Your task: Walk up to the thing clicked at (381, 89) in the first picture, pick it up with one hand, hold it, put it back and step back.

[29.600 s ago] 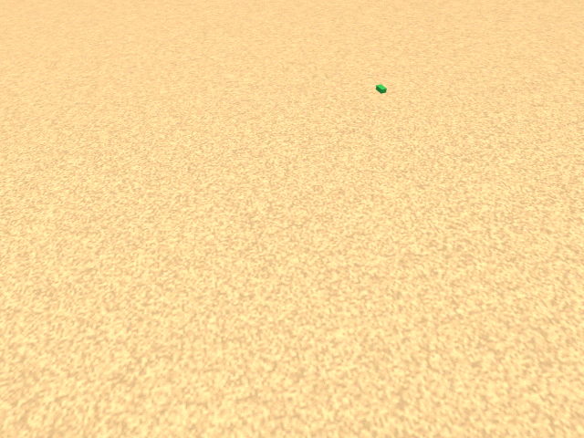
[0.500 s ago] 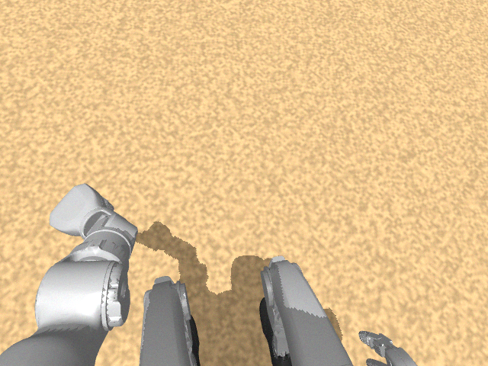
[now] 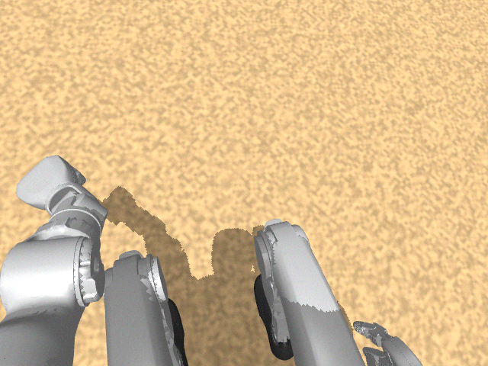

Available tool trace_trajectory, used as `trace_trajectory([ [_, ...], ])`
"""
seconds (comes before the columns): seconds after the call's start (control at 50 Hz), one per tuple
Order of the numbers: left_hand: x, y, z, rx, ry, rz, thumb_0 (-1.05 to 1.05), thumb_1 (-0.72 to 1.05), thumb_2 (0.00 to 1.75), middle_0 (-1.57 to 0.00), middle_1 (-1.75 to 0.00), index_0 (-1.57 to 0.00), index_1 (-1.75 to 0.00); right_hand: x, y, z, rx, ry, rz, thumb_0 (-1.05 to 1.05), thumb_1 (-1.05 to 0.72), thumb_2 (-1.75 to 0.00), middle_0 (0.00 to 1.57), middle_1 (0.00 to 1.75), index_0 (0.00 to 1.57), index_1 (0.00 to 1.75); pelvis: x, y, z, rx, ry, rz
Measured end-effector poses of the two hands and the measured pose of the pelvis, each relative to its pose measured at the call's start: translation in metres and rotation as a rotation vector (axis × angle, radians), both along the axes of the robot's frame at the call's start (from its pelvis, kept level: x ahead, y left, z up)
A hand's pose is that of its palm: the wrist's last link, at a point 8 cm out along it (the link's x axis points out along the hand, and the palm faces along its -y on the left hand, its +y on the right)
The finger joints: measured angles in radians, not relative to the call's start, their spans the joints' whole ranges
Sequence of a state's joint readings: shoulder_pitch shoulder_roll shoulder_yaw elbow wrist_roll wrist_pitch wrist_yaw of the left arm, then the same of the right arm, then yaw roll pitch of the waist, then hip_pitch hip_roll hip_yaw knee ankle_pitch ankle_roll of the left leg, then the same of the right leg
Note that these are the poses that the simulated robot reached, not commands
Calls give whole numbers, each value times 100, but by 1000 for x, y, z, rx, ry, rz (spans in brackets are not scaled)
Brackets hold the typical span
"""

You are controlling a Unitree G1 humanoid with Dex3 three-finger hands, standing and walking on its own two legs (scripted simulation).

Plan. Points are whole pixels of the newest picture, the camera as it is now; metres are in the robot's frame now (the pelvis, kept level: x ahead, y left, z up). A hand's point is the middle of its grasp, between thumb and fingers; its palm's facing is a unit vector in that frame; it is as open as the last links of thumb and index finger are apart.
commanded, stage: crouch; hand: left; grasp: from above
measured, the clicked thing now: (69, 201) +0.45 +0.27 -0.20
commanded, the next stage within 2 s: lower in 0.52 s
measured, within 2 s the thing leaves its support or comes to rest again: rests again in 1.70 s
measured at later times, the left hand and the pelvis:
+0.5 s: hand (82, 197) +0.46 +0.25 -0.22, palm faces -0.32 -0.29 -0.90, open 7.0 cm; pelvis +0.00 +0.00 -0.07, yaw -2 degrees
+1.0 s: hand (93, 199) +0.47 +0.25 -0.28, palm faces -0.33 -0.31 -0.89, open 7.2 cm; pelvis +0.00 +0.00 -0.09, yaw -4 degrees
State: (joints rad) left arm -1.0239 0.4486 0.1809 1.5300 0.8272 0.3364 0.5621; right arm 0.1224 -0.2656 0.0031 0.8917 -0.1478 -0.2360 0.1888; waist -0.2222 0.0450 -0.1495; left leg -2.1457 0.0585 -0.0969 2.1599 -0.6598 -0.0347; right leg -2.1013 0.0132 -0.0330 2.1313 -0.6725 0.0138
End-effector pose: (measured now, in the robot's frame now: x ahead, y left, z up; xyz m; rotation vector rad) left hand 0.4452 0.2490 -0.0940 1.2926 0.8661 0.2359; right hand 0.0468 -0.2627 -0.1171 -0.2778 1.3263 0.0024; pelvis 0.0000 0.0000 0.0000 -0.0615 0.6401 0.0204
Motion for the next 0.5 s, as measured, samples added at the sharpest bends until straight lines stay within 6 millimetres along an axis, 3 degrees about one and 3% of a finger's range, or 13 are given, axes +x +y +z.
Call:
trace_trajectory([
  [0.32, 16, 3, -46, -1, 9, -11, -6, 28, 16, -77, -16, -112, -31, -44, -2, -39, 26, 92, 4, 0, -92, -91, 20, 30, 19, 30, -5, 1, -49, -6, -27, -13],
  [0.5, 19, 8, -71, -3, 13, -27, -6, 27, 17, -77, -18, -110, -31, -54, 8, -52, 57, 132, 19, 0, -92, -91, 20, 30, 19, 30, -3, 4, -65, -17, -38, -16],
])
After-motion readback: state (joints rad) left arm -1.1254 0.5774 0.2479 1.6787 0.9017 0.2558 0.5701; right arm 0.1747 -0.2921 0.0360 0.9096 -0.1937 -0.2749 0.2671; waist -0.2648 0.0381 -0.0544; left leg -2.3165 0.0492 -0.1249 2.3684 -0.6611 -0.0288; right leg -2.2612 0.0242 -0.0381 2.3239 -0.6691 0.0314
